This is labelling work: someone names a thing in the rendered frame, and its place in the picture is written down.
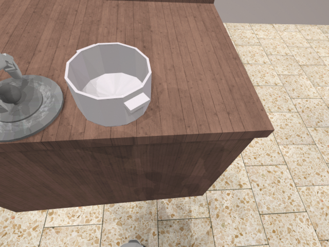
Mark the table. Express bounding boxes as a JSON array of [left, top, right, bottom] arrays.
[[0, 0, 274, 213]]

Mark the knob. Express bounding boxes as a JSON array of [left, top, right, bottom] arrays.
[[0, 84, 22, 104]]

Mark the lid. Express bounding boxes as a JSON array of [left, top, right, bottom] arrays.
[[0, 75, 64, 143]]

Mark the pot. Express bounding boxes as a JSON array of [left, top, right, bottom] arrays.
[[64, 42, 152, 127]]

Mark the robot left shin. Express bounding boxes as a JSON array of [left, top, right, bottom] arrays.
[[128, 239, 141, 245]]

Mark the left robot hand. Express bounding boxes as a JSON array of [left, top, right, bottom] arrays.
[[0, 53, 22, 113]]

